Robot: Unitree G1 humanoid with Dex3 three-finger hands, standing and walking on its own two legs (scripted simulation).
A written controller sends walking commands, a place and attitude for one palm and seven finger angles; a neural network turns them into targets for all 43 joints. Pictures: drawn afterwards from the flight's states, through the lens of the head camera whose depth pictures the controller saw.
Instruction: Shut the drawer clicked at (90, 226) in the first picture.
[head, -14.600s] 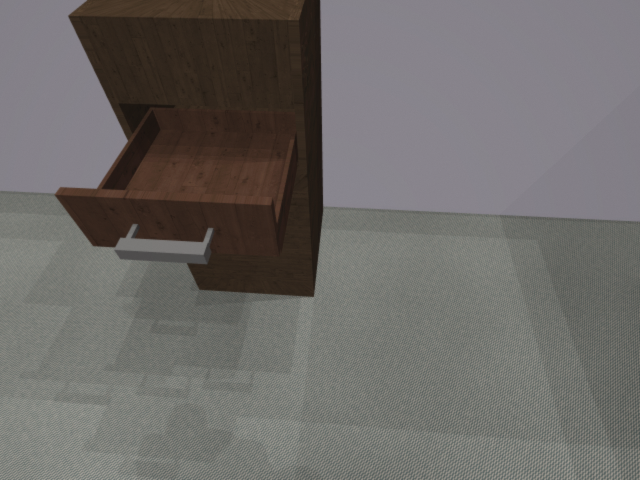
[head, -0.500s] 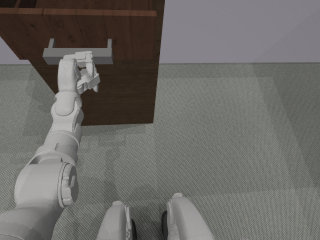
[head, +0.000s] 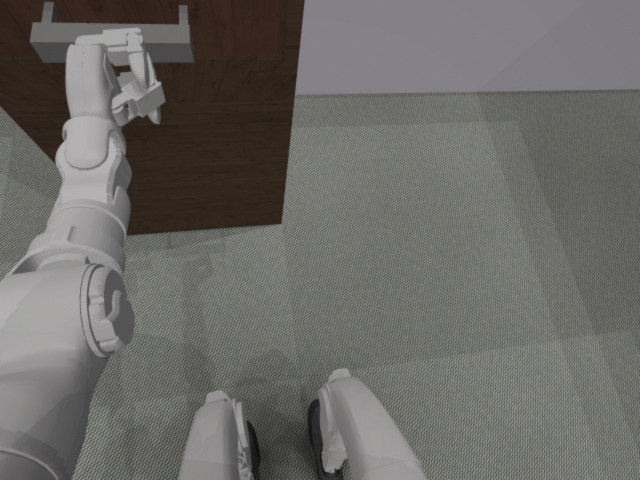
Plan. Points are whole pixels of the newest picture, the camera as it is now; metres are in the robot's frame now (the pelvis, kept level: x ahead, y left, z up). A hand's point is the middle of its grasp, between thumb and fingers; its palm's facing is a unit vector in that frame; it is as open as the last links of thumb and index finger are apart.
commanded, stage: push the drawer shut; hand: left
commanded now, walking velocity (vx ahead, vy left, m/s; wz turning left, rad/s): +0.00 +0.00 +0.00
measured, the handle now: (118, 27) +0.65 +0.15 +0.06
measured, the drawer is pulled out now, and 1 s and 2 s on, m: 0.00 0.00 0.00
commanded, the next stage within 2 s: pull the fist back off the drawer in 0.30 s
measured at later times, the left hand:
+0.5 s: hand (148, 81) +0.57 +0.12 +0.06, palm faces -0.01 -1.00 -0.05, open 3.3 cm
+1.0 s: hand (154, 87) +0.56 +0.11 +0.06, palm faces -0.01 -1.00 -0.03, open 3.2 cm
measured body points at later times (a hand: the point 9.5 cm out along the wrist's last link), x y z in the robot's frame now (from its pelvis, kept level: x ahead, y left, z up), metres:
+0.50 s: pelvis -0.02 +0.00 -0.01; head +0.17 +0.04 +0.39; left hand +0.56 +0.17 +0.06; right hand -0.05 -0.25 -0.10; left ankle +0.02 +0.09 -0.62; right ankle +0.04 -0.10 -0.62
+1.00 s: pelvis -0.01 +0.01 +0.00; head +0.17 +0.03 +0.41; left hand +0.56 +0.17 +0.06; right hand -0.05 -0.24 -0.11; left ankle +0.02 +0.09 -0.62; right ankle +0.04 -0.10 -0.62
